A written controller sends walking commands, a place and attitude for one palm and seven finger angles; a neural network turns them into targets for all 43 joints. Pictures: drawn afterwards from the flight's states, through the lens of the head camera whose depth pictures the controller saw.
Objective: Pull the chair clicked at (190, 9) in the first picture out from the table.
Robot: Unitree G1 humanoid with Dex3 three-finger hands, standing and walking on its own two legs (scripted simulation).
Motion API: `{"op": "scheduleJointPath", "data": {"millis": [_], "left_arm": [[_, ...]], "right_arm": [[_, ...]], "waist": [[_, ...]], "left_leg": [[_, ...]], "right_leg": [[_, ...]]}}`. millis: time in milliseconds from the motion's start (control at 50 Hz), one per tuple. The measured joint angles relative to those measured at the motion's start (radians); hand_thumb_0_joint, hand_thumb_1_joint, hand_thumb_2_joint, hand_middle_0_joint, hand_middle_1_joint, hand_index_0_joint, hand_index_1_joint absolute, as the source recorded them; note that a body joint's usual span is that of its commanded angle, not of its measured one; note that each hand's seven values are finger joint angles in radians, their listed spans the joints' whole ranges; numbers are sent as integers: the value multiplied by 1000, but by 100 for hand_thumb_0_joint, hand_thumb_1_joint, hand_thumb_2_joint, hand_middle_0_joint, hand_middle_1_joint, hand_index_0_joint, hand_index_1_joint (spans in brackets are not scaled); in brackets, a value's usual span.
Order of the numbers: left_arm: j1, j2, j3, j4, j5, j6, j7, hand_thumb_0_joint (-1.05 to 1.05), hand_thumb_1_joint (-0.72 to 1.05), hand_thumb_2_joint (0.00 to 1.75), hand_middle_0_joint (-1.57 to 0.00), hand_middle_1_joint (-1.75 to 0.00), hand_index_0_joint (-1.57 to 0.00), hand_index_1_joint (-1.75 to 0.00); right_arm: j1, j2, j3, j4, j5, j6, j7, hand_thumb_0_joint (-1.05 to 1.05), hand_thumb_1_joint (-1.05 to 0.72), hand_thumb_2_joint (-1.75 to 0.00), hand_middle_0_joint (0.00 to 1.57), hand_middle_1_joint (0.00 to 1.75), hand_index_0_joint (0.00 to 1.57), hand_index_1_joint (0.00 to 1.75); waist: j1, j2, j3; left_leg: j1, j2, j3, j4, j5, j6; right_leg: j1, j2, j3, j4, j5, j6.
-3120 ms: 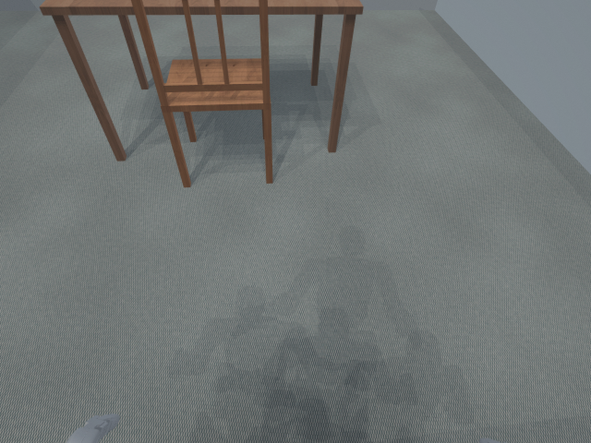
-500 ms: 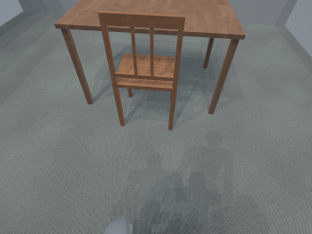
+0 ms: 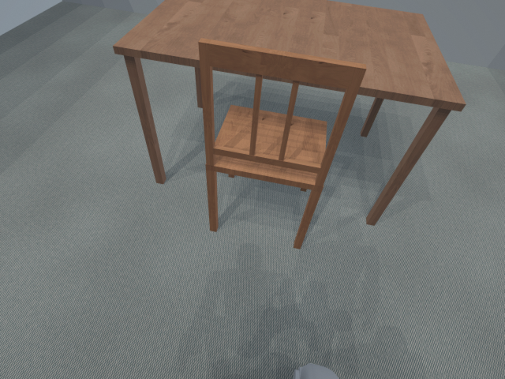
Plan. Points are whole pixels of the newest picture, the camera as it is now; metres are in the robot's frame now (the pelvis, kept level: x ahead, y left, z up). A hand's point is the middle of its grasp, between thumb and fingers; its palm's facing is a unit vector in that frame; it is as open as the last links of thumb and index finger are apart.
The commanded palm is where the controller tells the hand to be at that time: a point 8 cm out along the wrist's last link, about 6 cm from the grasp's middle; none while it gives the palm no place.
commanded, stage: turn to face it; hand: left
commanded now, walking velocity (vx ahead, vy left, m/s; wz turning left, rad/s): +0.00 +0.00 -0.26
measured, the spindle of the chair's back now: (255, 117) +0.84 +0.05 -0.09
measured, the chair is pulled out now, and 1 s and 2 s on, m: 0.00 0.00 0.00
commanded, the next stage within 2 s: take the last steps up to it in 0.14 s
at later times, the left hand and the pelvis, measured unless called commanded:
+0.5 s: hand out of the picture +0.14 +0.14 -0.17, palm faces -0.03 -0.98 -0.19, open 7.3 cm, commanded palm none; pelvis +0.10 -0.04 +0.00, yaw -6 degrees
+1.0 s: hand (194, 300) +0.29 +0.14 -0.17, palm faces -0.15 -0.97 -0.17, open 7.4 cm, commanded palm none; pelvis +0.21 -0.03 +0.00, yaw -9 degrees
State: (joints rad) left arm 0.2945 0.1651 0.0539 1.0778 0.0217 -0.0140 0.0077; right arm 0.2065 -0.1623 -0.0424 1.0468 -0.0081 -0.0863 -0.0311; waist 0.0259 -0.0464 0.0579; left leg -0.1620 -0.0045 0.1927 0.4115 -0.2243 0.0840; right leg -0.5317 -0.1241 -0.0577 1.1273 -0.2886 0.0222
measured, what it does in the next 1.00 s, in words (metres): walks ahead: right foot, then left foot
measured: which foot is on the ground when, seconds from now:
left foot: down 0.00-0.26, up 0.28-0.60, down 0.62-1.00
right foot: up 0.00-0.22, down 0.24-0.64, up 0.66-1.00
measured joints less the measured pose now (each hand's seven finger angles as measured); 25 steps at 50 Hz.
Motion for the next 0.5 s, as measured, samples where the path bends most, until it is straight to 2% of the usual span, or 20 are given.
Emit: {"op": "scheduleJointPath", "data": {"millis": [60, 140, 200, 240, 260, 280, 320, 380, 440, 500], "left_arm": [[-47, 9, 4, -26, 0, 9, 7, 0, 92, 90, -20, -29, -19, -30], [-83, 15, 1, -44, -2, 20, 5, 0, 92, 90, -20, -29, -19, -30], [-91, 8, -3, -52, -2, 27, 2, 0, 92, 90, -20, -29, -19, -30], [-85, 6, -6, -58, 0, 21, 0, 0, 92, 90, -20, -29, -19, -30], [-84, 1, -7, -56, 2, 12, 1, 0, 92, 90, -20, -29, -19, -30], [-87, -7, -10, -53, 2, 4, 2, 0, 91, 90, -20, -29, -19, -30], [-90, -17, -16, -53, -4, -7, 6, 0, 92, 90, -20, -29, -19, -30], [-81, -14, -10, -52, -9, -12, 16, 0, 93, 90, -20, -29, -20, -30], [-56, -13, -6, -40, -6, -9, 15, 0, 93, 90, -20, -29, -20, -30], [-27, -16, -6, -23, -1, -6, 8, 0, 92, 90, -20, -29, -20, -30]], "right_arm": [[44, 5, 11, 26, -2, 12, 0, -2, -94, -90, 20, 30, 20, 30], [84, 20, 18, 49, -9, 30, 2, 0, -92, -90, 20, 30, 20, 30], [101, 27, 18, 61, -13, 47, 2, 0, -91, -90, 20, 30, 20, 30], [113, 31, 18, 67, -11, 56, 2, 0, -91, -90, 20, 30, 20, 30], [115, 30, 17, 71, -8, 61, 3, 1, -91, -90, 20, 30, 20, 30], [109, 26, 15, 74, -4, 68, 4, 1, -91, -90, 20, 30, 20, 30], [99, 24, 13, 72, 1, 80, 3, 1, -91, -90, 20, 30, 20, 30], [83, 30, 13, 71, -2, 88, 11, 1, -91, -90, 20, 30, 20, 30], [73, 29, 6, 60, -7, 88, 22, 1, -91, -90, 20, 30, 20, 30], [64, 19, -2, 51, -13, 90, 24, 2, -92, -90, 20, 30, 20, 30]], "waist": [[-3, -2, -14], [-18, 10, -14], [-33, 29, -5], [-37, 38, -3], [-37, 52, -2], [-42, 72, 6], [-54, 91, 21], [-44, 80, 20], [-36, 69, -4], [-27, 58, -28]], "left_leg": [[47, -4, 4, -40, -6, -9], [84, 1, 21, -36, -43, -25], [90, 14, 43, 18, -98, -42], [77, 29, 59, 89, -153, -59], [55, 48, 59, 149, -186, -68], [19, 65, 35, 236, -230, -77], [-65, 68, -33, 420, -317, -87], [-167, 71, -85, 587, -300, -92], [-216, 90, -102, 575, -243, -95], [-212, 101, -104, 460, -213, -98]], "right_leg": [[-12, 3, 0, -111, 54, 6], [45, 22, -15, -288, 67, -3], [119, 44, -30, -408, 51, -13], [188, 58, -40, -512, 103, -18], [201, 73, -41, -528, 64, -31], [196, 90, -46, -515, 36, -48], [206, 106, -61, -516, 22, -73], [240, 119, -62, -578, 52, -86], [274, 129, -57, -643, 76, -86], [298, 133, -50, -681, 85, -81]]}}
